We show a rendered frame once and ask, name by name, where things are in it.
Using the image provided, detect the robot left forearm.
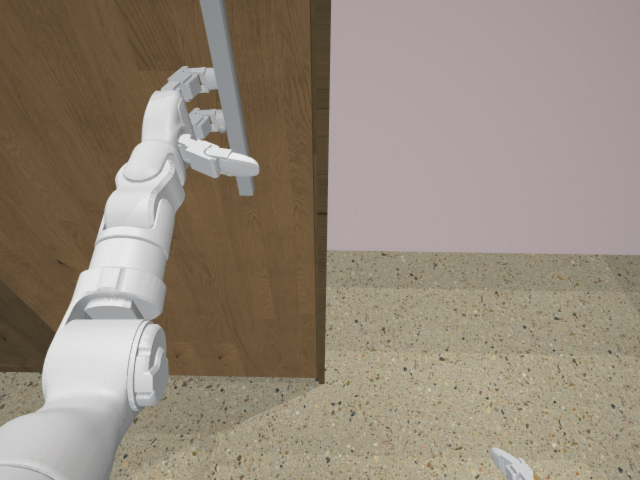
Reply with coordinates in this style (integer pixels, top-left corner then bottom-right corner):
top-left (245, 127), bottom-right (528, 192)
top-left (42, 140), bottom-right (186, 401)

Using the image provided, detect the handle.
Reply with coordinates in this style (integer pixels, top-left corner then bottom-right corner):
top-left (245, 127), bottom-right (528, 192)
top-left (200, 0), bottom-right (255, 196)

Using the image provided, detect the left robot hand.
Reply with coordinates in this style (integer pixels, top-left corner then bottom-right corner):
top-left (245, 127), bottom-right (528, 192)
top-left (141, 66), bottom-right (260, 178)

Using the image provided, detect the right robot hand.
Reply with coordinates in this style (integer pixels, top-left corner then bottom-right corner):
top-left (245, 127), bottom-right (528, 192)
top-left (490, 447), bottom-right (534, 480)

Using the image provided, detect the robot left upper arm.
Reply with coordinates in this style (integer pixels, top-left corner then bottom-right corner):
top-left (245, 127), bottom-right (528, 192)
top-left (0, 319), bottom-right (169, 480)

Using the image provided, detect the wardrobe door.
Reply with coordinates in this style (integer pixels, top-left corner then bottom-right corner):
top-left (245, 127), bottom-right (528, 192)
top-left (0, 279), bottom-right (56, 358)
top-left (0, 0), bottom-right (317, 378)

